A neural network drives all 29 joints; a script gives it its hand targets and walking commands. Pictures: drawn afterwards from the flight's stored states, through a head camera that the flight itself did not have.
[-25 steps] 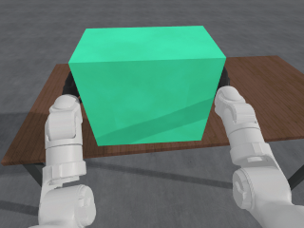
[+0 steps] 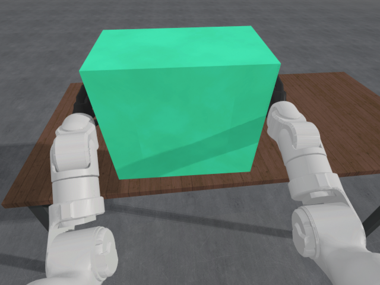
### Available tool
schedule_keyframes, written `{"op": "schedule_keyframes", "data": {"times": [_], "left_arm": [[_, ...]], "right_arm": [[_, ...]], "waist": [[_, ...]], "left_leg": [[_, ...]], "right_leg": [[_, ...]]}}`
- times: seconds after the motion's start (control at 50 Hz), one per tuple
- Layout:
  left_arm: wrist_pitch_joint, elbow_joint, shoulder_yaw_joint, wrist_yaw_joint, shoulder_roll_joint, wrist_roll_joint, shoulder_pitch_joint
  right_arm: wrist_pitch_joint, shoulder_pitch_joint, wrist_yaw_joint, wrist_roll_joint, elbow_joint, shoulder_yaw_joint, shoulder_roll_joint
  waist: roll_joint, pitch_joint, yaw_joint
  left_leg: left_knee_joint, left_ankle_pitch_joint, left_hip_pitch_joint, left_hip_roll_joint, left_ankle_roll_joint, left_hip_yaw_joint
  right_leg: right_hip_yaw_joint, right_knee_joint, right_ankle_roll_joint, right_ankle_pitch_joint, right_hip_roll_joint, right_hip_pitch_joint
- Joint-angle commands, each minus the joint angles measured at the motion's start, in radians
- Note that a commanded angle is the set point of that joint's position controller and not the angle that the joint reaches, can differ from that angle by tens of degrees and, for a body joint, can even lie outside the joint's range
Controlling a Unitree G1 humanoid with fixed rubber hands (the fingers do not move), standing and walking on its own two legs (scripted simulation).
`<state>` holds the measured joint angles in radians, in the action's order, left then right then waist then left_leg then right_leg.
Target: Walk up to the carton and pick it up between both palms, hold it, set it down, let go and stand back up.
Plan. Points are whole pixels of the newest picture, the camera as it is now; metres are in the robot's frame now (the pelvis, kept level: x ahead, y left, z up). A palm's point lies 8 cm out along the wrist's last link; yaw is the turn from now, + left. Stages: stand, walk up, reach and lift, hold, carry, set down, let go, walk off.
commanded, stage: hold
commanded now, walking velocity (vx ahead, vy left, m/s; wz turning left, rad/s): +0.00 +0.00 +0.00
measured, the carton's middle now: (182, 106) +0.40 -0.01 +0.22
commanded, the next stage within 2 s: none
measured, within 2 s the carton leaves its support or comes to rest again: neither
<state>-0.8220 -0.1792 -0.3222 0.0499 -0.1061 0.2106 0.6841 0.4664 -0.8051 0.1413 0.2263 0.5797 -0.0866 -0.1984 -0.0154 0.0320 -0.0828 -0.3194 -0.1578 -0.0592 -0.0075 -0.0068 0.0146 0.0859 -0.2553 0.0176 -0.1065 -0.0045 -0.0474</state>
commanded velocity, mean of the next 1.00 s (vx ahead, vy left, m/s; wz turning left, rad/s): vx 0.00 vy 0.00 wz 0.00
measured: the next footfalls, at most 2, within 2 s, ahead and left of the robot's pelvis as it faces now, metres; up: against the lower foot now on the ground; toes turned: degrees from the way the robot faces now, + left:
none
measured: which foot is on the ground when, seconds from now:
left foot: down 0.00-1.00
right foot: down 0.00-1.00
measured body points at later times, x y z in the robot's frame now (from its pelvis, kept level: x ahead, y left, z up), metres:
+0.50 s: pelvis +0.00 +0.00 +0.00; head -0.07 +0.01 +0.45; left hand +0.37 +0.19 +0.24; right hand +0.38 -0.19 +0.25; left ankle +0.02 +0.11 -0.75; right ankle +0.03 -0.11 -0.75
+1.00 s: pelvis +0.00 +0.00 +0.00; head -0.07 +0.01 +0.45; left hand +0.37 +0.18 +0.24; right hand +0.38 -0.20 +0.26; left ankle +0.02 +0.11 -0.75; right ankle +0.03 -0.11 -0.75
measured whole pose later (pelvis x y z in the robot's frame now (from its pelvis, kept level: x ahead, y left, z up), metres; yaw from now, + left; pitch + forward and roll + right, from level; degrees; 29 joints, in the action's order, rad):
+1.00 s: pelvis +0.00 +0.00 +0.00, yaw +0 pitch -5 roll -1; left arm -0.89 -0.19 -0.34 0.06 -0.12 0.21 0.73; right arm 0.58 -0.88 0.15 0.24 0.58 -0.07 -0.22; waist 0.00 0.08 -0.08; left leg -0.32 -0.15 -0.08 -0.01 -0.01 0.02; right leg 0.08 -0.26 0.02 -0.10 -0.01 -0.07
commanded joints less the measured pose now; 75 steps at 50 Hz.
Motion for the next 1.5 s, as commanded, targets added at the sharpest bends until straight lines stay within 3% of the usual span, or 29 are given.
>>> {"op": "schedule_keyframes", "data": {"times": [0.0,0.06,0.16,0.2,0.28,0.38,0.46,0.56,0.64,0.66,0.8,0.92,1.04,1.1,1.26,1.32,1.38,1.48], "left_arm": [[0.089,0.248,0.407,0.126,0.446,-0.207,0.798],[0.07,0.202,0.381,0.136,0.436,-0.185,0.798],[0.063,0.21,0.394,0.138,0.439,-0.208,0.836],[0.063,0.231,0.398,0.134,0.441,-0.213,0.843],[0.05,0.17,0.348,0.151,0.418,-0.19,0.857],[0.043,0.198,0.366,0.153,0.424,-0.203,0.853],[0.038,0.188,0.359,0.159,0.422,-0.203,0.84],[0.035,0.216,0.361,0.159,0.418,-0.204,0.835],[0.023,0.21,0.365,0.161,0.43,-0.206,0.84],[0.028,0.226,0.38,0.16,0.435,-0.218,0.862],[0.03,0.233,0.381,0.152,0.426,-0.221,0.864],[0.026,0.202,0.354,0.158,0.42,-0.205,0.852],[0.022,0.211,0.347,0.165,0.402,-0.201,0.853],[0.028,0.238,0.37,0.166,0.413,-0.222,0.869],[0.026,0.17,0.344,0.175,0.416,-0.205,0.884],[0.035,0.208,0.372,0.169,0.421,-0.221,0.872],[0.025,0.196,0.36,0.174,0.409,-0.209,0.847],[0.029,0.196,0.351,0.175,0.408,-0.205,0.853]], "right_arm": [[-0.032,-0.762,-0.18,0.151,-0.348,0.31,0.543],[-0.018,-0.77,-0.187,0.128,-0.293,0.283,0.528],[-0.007,-0.815,-0.188,0.144,-0.326,0.297,0.555],[0.001,-0.812,-0.186,0.152,-0.326,0.291,0.549],[0.022,-0.82,-0.188,0.142,-0.257,0.274,0.556],[0.029,-0.814,-0.18,0.168,-0.274,0.284,0.542],[0.037,-0.814,-0.18,0.169,-0.29,0.277,0.539],[0.048,-0.802,-0.173,0.179,-0.312,0.294,0.544],[0.055,-0.803,-0.178,0.168,-0.297,0.271,0.524],[0.05,-0.82,-0.181,0.173,-0.326,0.279,0.531],[0.059,-0.826,-0.181,0.179,-0.334,0.292,0.539],[0.058,-0.845,-0.184,0.179,-0.329,0.292,0.545],[0.07,-0.824,-0.172,0.193,-0.312,0.304,0.555],[0.072,-0.829,-0.168,0.2,-0.345,0.303,0.546],[0.077,-0.845,-0.169,0.165,-0.298,0.272,0.556],[0.07,-0.83,-0.165,0.183,-0.33,0.293,0.562],[0.08,-0.804,-0.159,0.189,-0.302,0.284,0.526],[0.076,-0.826,-0.163,0.185,-0.324,0.286,0.536]], "waist": [[0.048,0.473,0.0],[0.036,0.396,-0.002],[0.026,0.48,0.002],[0.048,0.507,0.001],[0.018,0.422,0.011],[0.057,0.459,-0.001],[0.039,0.44,-0.005],[0.039,0.463,0.005],[0.062,0.416,-0.015],[0.068,0.465,-0.005],[0.045,0.486,-0.01],[0.039,0.468,0.019],[0.021,0.465,0.006],[0.05,0.491,0.001],[0.035,0.433,0.005],[0.045,0.499,-0.005],[0.072,0.463,-0.01],[0.035,0.442,-0.001]], "left_leg": [[0.023,0.27,0.051,0.042,0.035,-0.009],[0.051,0.159,-0.005,0.037,0.022,0.0],[0.049,0.165,-0.019,0.045,0.012,0.0],[0.039,0.198,-0.002,0.043,0.022,-0.004],[0.067,0.095,-0.065,0.049,0.007,0.008],[0.044,0.19,-0.026,0.046,0.023,-0.001],[0.052,0.157,-0.046,0.041,0.018,-0.004],[0.039,0.226,-0.018,0.044,0.022,-0.008],[0.053,0.176,-0.037,0.036,0.035,-0.008],[0.048,0.178,-0.033,0.036,0.03,-0.01],[0.04,0.199,-0.017,0.045,0.029,-0.006],[0.053,0.162,-0.059,0.044,0.016,-0.004],[0.045,0.209,-0.037,0.051,0.015,0.002],[0.042,0.212,-0.042,0.046,0.021,-0.003],[0.063,0.111,-0.075,0.045,0.01,0.0],[0.041,0.2,-0.024,0.048,0.017,0.0],[0.034,0.216,-0.027,0.047,0.029,-0.001],[0.048,0.198,-0.049,0.044,0.026,-0.007]], "right_leg": [[-0.031,-0.013,-0.031,0.184,-0.052,0.191],[-0.034,0.001,-0.028,0.088,-0.042,0.167],[-0.045,-0.012,-0.032,0.121,-0.037,0.203],[-0.044,-0.018,-0.028,0.151,-0.04,0.203],[-0.053,0.001,-0.031,0.083,-0.029,0.2],[-0.051,-0.013,-0.031,0.151,-0.041,0.221],[-0.054,-0.006,-0.029,0.122,-0.04,0.213],[-0.053,-0.016,-0.029,0.187,-0.042,0.218],[-0.047,-0.003,-0.02,0.113,-0.045,0.187],[-0.047,-0.012,-0.021,0.115,-0.043,0.202],[-0.056,-0.013,-0.024,0.154,-0.041,0.199],[-0.055,-0.016,-0.022,0.129,-0.039,0.219],[-0.067,-0.014,-0.029,0.198,-0.037,0.219],[-0.059,-0.024,-0.023,0.193,-0.044,0.235],[-0.063,-0.011,-0.023,0.107,-0.034,0.203],[-0.067,-0.022,-0.023,0.188,-0.037,0.222],[-0.061,-0.018,-0.022,0.186,-0.042,0.224],[-0.054,-0.015,-0.025,0.164,-0.045,0.203]]}}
